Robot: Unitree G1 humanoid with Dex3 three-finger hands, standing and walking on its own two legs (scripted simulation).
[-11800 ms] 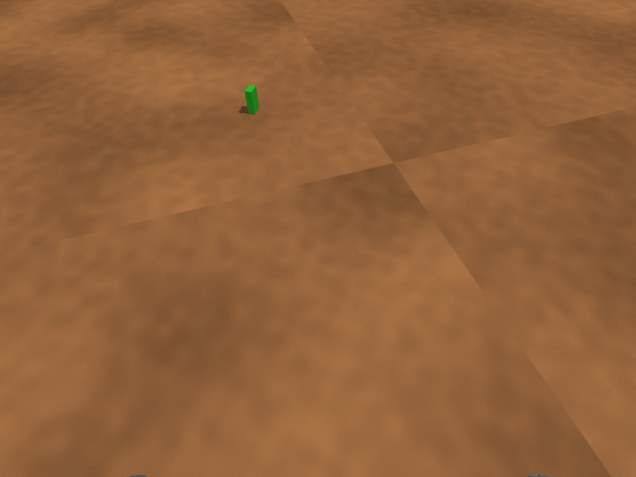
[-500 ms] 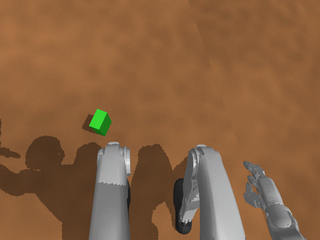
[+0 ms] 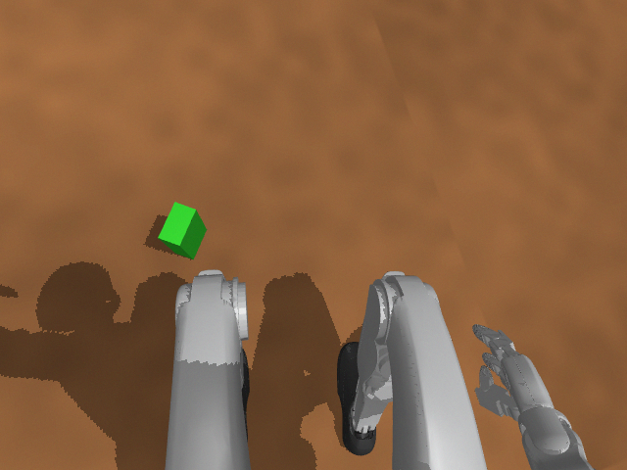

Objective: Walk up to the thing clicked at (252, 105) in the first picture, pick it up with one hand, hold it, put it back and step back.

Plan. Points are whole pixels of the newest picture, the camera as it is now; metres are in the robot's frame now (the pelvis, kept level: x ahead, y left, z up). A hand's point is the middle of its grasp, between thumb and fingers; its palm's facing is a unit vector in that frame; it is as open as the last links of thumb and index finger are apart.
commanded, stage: go down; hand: left
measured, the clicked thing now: (185, 233) +0.42 +0.24 -0.32
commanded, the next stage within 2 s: approach in 0.58 s
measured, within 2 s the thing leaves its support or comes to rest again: neither
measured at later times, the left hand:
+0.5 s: hand out of the picture +0.34 +0.43 -0.02, palm faces +0.20 -0.98 -0.08, open 17.4 cm
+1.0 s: hand out of the picture +0.35 +0.40 -0.10, palm faces +0.20 -0.98 +0.01, open 17.1 cm
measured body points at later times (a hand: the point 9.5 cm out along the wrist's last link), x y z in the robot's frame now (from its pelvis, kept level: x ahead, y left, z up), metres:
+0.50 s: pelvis +0.00 +0.00 -0.01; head +0.21 +0.08 +0.38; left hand +0.32 +0.49 -0.01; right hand +0.18 -0.27 -0.11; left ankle +0.09 +0.13 -0.36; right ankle +0.09 -0.12 -0.36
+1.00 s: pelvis -0.01 +0.00 -0.05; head +0.21 +0.10 +0.33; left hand +0.33 +0.46 -0.10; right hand +0.19 -0.27 -0.14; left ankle +0.09 +0.13 -0.36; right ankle +0.09 -0.12 -0.36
